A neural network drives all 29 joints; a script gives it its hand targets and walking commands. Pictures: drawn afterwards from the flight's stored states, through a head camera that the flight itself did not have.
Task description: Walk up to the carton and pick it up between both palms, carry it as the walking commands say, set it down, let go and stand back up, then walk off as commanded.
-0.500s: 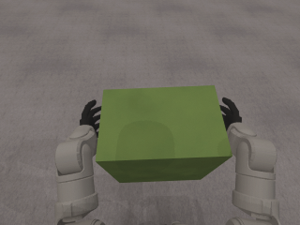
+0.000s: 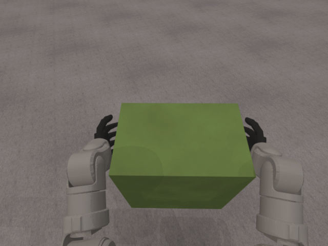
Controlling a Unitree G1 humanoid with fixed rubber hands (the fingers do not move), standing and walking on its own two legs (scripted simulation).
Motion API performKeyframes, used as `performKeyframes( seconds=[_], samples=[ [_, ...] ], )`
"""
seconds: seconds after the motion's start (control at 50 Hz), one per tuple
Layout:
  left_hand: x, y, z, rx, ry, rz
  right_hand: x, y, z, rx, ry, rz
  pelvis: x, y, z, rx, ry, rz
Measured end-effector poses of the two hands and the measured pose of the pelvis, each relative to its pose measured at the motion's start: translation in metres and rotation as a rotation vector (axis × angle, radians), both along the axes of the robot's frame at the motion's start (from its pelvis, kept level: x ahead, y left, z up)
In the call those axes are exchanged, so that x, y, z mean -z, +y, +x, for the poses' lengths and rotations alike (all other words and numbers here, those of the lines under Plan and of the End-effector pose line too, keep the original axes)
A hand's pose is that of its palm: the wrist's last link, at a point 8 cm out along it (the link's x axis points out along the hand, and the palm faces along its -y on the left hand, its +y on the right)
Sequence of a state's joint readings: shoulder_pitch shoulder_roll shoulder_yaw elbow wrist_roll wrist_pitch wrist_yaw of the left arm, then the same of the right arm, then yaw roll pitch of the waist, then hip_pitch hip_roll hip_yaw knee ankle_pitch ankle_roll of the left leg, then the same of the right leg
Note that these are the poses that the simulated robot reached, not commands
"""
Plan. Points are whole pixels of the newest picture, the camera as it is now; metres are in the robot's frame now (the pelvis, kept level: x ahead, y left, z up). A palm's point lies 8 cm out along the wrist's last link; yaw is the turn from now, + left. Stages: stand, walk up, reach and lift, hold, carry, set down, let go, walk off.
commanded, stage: carry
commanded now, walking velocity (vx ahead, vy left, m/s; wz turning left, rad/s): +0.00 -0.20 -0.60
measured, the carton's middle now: (177, 162) +0.32 -0.02 +0.03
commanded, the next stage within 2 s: none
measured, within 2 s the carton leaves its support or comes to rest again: neither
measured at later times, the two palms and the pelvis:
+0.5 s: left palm (181, 213) +0.19 -0.01 +0.08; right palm out of the picture +0.07 -0.34 +0.08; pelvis -0.09 -0.10 +0.00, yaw -17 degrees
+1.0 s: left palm out of the picture +0.09 -0.20 +0.11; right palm out of the picture -0.11 -0.48 +0.11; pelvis -0.22 -0.20 +0.01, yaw -35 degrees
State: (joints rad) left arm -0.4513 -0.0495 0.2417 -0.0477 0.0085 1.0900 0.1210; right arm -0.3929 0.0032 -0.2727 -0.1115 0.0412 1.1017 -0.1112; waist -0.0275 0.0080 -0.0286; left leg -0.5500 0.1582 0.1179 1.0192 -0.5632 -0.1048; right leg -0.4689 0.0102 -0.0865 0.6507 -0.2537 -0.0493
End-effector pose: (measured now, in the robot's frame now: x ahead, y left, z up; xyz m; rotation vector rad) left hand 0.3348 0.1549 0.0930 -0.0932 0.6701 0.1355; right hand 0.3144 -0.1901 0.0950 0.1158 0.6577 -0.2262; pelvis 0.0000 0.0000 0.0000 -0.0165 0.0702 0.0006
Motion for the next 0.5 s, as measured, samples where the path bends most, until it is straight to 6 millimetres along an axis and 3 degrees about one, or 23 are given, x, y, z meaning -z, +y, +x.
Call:
performKeyframes(
  seconds=[0.08,0.16,0.28,0.38,0.5],
  samples=[
    [0.013,-0.024,-0.020,0.033,-0.016,-0.051,0.002,-0.022,-0.037,0.072,-0.020,0.000,0.001,-0.005,-0.014,0.048,0.006,0.004],
    [0.023,-0.034,-0.044,0.068,-0.022,-0.079,0.004,-0.030,-0.074,0.122,-0.029,-0.007,0.005,-0.011,-0.026,0.110,-0.001,0.005],
    [0.013,-0.058,-0.083,0.122,0.004,-0.069,0.004,-0.051,-0.135,0.176,-0.001,0.003,-0.007,-0.032,-0.040,0.199,-0.006,-0.027],
    [0.004,-0.104,-0.114,0.181,-0.022,-0.041,0.004,-0.092,-0.185,0.228,-0.027,0.024,-0.006,-0.065,-0.056,0.256,-0.008,-0.040],
    [0.009,-0.168,-0.148,0.249,0.002,-0.020,0.014,-0.150,-0.240,0.275,-0.002,0.027,0.000,-0.100,-0.086,0.300,-0.024,-0.011]
  ],
)
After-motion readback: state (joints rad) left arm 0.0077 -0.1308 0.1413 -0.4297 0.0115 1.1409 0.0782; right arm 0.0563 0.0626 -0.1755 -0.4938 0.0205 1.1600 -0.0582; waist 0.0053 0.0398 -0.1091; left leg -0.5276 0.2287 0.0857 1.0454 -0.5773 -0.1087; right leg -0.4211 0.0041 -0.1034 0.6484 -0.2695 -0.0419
